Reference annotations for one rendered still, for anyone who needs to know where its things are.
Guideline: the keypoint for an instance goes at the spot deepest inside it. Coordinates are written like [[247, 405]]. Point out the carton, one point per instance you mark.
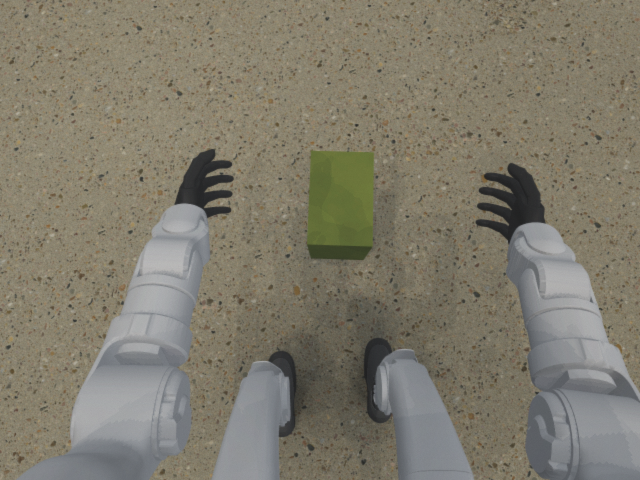
[[340, 214]]

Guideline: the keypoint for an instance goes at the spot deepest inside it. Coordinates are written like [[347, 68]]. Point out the right robot forearm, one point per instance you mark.
[[569, 346]]

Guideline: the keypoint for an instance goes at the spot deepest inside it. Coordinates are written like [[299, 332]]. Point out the robot right upper arm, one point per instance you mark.
[[576, 435]]

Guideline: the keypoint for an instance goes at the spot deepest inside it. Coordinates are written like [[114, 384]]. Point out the right robot hand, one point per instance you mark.
[[524, 202]]

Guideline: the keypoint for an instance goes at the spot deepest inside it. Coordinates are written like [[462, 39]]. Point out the left robot thigh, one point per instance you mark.
[[250, 446]]

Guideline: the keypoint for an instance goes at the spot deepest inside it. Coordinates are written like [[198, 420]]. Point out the left robot hand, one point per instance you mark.
[[192, 190]]

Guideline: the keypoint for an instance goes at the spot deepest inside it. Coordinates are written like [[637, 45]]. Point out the left robot shin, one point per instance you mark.
[[263, 366]]

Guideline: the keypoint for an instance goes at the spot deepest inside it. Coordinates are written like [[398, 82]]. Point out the robot left upper arm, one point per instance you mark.
[[129, 418]]

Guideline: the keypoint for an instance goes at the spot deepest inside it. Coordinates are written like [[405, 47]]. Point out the left robot forearm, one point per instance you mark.
[[153, 327]]

